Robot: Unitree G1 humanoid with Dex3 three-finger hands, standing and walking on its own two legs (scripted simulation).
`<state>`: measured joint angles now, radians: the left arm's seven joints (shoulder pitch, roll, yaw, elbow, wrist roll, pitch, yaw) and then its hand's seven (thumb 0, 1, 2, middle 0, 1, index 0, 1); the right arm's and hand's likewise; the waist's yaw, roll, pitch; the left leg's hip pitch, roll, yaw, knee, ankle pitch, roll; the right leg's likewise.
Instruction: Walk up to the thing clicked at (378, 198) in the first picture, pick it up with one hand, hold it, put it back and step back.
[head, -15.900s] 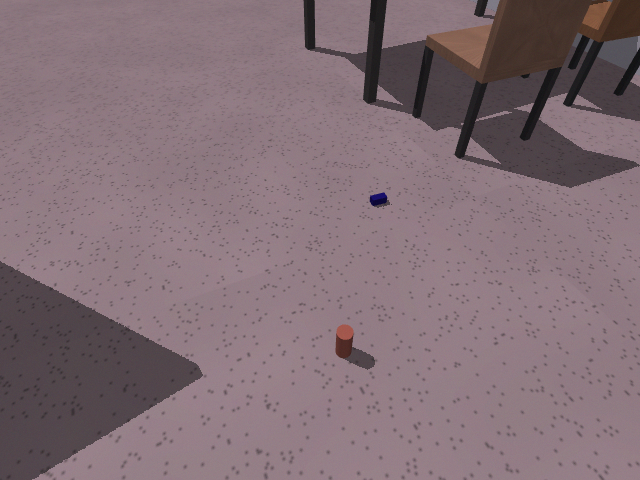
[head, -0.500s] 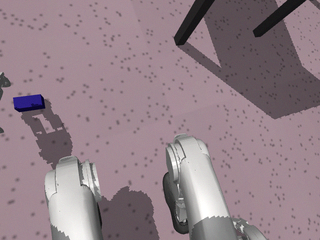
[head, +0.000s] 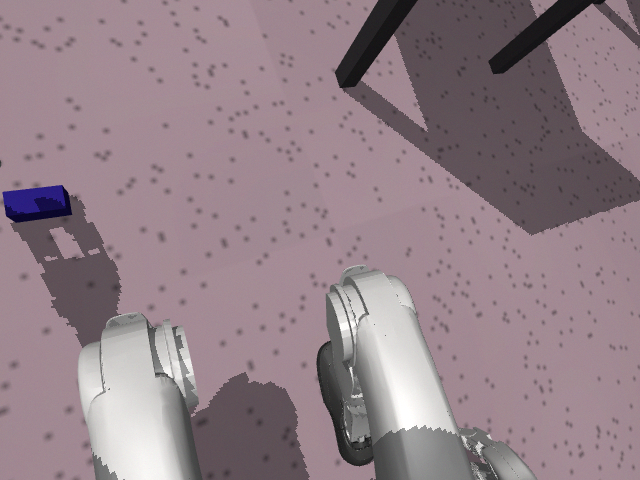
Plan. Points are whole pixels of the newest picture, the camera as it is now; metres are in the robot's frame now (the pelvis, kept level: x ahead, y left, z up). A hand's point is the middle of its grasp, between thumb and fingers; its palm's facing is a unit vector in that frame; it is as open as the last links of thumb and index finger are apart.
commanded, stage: rise first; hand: left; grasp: from above
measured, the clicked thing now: (38, 203) +0.50 +0.30 -0.30
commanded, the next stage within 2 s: approach in 1.18 s
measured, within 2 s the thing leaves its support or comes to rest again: neither
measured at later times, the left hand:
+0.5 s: hand out of the picture +0.45 +0.35 -0.18, palm faces -0.44 -0.09 -0.89, open 13.1 cm
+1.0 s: hand out of the picture +0.45 +0.35 -0.17, palm faces -0.43 -0.08 -0.90, open 12.9 cm
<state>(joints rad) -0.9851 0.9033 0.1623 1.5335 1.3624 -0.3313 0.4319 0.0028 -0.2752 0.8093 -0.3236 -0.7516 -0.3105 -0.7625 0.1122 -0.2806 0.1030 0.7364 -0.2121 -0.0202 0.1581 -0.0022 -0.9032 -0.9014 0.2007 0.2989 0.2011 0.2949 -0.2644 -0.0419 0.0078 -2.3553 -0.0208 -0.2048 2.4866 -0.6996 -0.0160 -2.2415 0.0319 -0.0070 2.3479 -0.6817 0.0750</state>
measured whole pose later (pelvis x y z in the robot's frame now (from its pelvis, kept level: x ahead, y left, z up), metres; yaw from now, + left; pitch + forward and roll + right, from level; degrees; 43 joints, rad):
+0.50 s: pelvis +0.00 +0.00 +0.00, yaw -1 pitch +32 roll -13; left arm -1.01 0.94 0.15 1.54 1.37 -0.32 0.41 0.00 -0.34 0.86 -0.26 -0.84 -0.25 -0.85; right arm 0.14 -0.28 0.13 0.72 -0.21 -0.03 0.17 0.00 -0.90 -0.90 0.20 0.30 0.20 0.30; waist -0.28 -0.04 0.02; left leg -2.37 -0.02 -0.21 2.50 -0.70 -0.01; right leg -2.24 0.03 -0.01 2.35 -0.68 0.06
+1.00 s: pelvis +0.00 +0.00 +0.00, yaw +0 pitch +31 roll -12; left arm -1.02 0.94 0.14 1.54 1.37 -0.32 0.41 0.00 -0.32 0.85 -0.29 -0.81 -0.28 -0.82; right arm 0.14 -0.29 0.13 0.71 -0.20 -0.03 0.17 0.00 -0.91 -0.90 0.20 0.30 0.20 0.30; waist -0.28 -0.04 0.02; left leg -2.37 -0.02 -0.21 2.49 -0.69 -0.01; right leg -2.25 0.03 -0.01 2.35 -0.67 0.06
